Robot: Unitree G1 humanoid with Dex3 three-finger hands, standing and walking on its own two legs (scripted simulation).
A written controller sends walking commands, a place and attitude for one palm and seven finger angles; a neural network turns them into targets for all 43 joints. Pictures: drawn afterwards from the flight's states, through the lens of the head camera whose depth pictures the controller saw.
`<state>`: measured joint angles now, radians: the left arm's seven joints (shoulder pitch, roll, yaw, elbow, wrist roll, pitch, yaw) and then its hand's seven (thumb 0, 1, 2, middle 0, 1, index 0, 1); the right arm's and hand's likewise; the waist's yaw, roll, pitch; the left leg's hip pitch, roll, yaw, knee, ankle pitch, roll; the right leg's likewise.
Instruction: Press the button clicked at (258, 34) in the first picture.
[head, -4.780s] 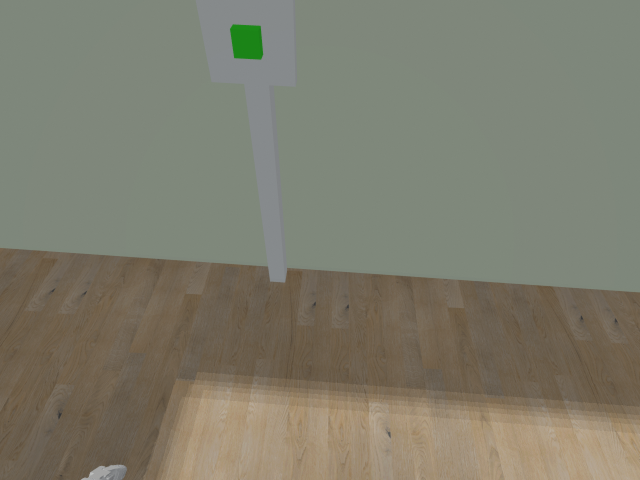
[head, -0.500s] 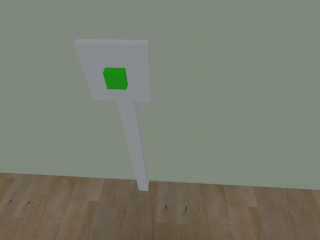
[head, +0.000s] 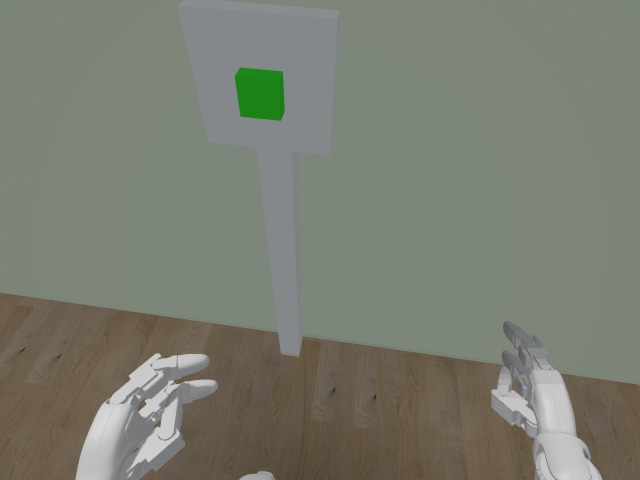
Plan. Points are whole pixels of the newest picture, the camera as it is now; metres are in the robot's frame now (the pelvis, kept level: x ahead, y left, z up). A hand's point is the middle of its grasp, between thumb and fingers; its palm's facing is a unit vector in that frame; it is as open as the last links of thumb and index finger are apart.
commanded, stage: raise the hand and make a fist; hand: left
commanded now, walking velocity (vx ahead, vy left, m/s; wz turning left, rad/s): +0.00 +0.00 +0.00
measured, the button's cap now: (261, 93) +0.56 +0.14 +0.21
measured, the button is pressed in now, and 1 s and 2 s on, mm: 0 0 0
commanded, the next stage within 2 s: aim a knuckle at the button in 1.56 s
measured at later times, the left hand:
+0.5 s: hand (133, 369) +0.20 +0.21 +0.10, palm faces -0.03 -1.00 -0.06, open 3.1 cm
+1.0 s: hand (80, 308) +0.23 +0.24 +0.17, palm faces +0.00 -1.00 -0.08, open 3.1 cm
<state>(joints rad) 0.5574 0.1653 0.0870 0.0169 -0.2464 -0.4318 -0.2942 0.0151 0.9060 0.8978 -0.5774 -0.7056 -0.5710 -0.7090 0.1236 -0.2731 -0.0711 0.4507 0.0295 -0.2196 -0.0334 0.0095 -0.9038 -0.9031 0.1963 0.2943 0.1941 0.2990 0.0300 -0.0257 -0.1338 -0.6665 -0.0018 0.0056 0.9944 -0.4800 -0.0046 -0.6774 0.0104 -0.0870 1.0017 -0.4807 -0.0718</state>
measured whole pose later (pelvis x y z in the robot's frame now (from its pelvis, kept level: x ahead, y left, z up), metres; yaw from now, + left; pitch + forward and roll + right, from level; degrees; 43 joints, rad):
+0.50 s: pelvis +0.00 +0.03 +0.02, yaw +0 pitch +5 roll -2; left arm 0.46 0.25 0.14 -0.18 -0.27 -0.24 -0.23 0.02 0.90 0.90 -1.22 -1.41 -1.21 -1.42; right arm 0.32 -0.24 0.03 0.58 0.04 -0.26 -0.06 0.01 -0.90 -0.90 0.20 0.30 0.20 0.30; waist -0.01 0.03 -0.08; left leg -0.54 0.00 0.01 0.87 -0.42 0.03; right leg -0.53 0.01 -0.08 0.82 -0.39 -0.03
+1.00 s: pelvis +0.01 +0.03 +0.05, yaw +1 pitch -1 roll -2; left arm 0.27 0.31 0.24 -0.19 -0.31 -0.01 -0.32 0.02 0.90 0.90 -1.30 -1.50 -1.30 -1.50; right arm 0.23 -0.23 0.09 0.57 0.05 -0.28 -0.07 0.01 -0.90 -0.90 0.20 0.30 0.20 0.30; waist 0.06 0.05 -0.05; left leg -0.31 -0.02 -0.01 0.67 -0.35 0.04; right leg -0.28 0.01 -0.09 0.61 -0.32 -0.02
